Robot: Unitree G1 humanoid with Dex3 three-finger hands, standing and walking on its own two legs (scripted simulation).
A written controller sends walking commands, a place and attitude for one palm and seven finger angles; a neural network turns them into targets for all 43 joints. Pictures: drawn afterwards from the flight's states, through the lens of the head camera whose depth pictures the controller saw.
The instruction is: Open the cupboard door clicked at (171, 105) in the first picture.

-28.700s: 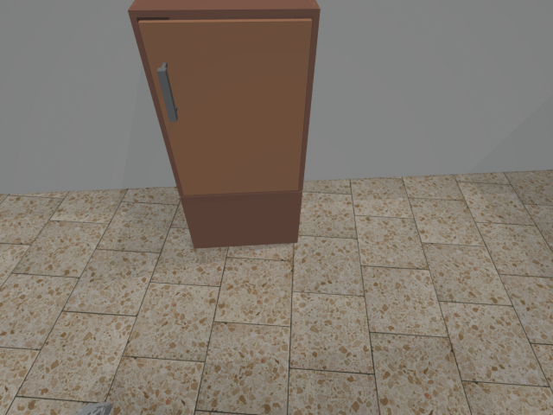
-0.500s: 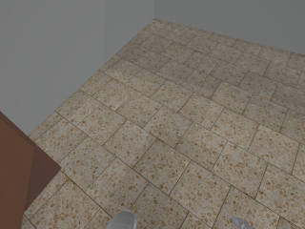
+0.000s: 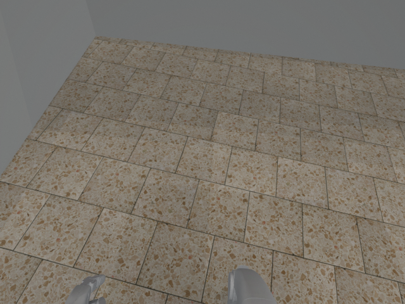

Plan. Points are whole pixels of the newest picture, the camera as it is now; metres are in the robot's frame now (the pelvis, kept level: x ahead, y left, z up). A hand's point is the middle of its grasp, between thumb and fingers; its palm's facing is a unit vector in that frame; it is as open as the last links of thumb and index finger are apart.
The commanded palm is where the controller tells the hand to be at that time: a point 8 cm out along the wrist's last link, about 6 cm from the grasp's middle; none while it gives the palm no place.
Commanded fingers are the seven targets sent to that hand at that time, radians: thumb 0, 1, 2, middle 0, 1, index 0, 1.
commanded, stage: walk to a spot facing it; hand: left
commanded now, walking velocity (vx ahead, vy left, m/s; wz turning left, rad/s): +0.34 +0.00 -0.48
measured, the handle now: out of the picture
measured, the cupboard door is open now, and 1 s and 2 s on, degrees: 41 41 41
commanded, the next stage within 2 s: turn to face it in 0.92 s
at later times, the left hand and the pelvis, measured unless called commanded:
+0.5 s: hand (147, 233) +0.29 +0.15 -0.16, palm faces -0.14 -0.95 -0.28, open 7.1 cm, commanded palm none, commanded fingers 0.00 0.90 0.90 -0.20 -0.30 -0.20 -0.30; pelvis +0.24 -0.05 +0.00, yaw -12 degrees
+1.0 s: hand (182, 139) +0.62 +0.08 -0.17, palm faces -0.32 -0.93 -0.16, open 7.3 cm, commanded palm none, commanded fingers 0.00 0.90 0.90 -0.20 -0.30 -0.20 -0.30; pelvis +0.49 -0.06 +0.00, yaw -24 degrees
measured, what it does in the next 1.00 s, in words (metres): walks ahead, turning right: right foot, then left foot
